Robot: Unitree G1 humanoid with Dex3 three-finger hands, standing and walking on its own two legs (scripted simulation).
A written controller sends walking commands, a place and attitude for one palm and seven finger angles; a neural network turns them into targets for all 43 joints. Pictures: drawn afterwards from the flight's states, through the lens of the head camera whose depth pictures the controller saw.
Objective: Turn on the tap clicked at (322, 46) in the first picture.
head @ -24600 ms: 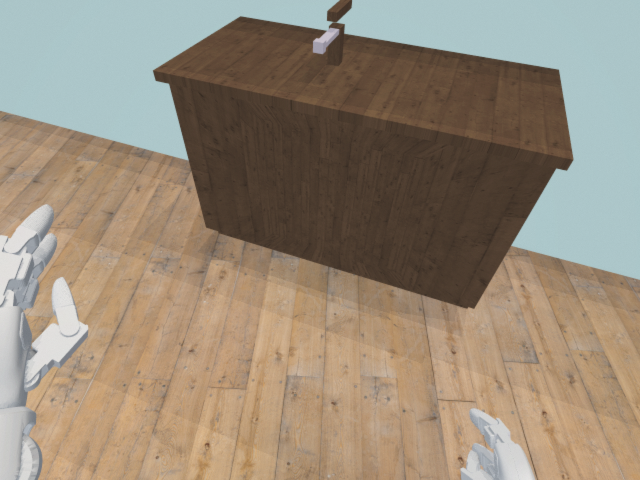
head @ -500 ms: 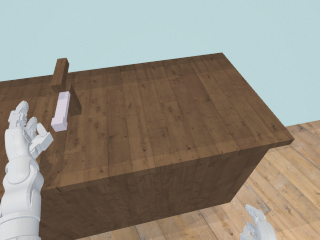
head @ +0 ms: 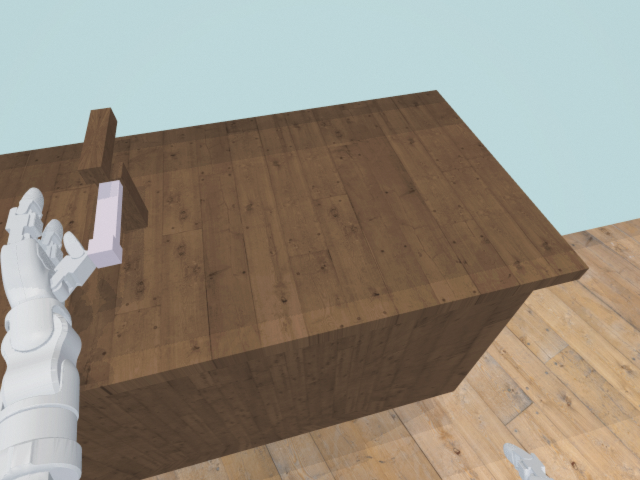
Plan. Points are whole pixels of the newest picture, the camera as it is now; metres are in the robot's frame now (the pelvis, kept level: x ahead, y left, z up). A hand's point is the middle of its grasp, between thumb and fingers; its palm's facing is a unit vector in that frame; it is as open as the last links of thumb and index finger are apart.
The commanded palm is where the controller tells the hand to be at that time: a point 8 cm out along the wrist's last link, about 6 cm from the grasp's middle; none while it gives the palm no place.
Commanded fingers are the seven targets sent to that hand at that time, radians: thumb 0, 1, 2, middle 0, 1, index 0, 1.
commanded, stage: reach beside the lever's end, fingers flat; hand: left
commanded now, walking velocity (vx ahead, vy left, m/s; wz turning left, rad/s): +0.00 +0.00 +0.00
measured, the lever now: (105, 251) +0.35 +0.29 +0.10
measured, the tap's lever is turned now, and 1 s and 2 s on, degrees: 2 11 32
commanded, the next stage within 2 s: push the lever round in 0.20 s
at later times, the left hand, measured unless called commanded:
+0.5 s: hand (86, 263) +0.34 +0.30 +0.10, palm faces +0.50 -0.86 -0.08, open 7.8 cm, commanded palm +0.29 +0.34 +0.09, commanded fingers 0.00 0.90 0.90 -0.15 -0.15 -0.15 -0.15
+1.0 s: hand (113, 258) +0.35 +0.28 +0.09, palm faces +0.51 -0.86 -0.08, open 7.8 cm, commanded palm +0.30 +0.31 +0.09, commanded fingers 0.00 0.90 0.90 -0.15 -0.15 -0.15 -0.15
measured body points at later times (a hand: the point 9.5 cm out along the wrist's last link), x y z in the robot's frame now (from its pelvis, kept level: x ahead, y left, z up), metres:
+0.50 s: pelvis +0.00 +0.00 +0.00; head +0.03 +0.00 +0.45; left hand +0.31 +0.35 +0.10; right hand +0.15 -0.25 -0.10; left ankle +0.00 +0.10 -0.73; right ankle +0.01 -0.09 -0.73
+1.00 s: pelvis +0.00 +0.00 +0.00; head +0.02 -0.01 +0.45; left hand +0.32 +0.32 +0.10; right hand +0.13 -0.26 -0.11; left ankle +0.00 +0.10 -0.73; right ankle +0.01 -0.09 -0.73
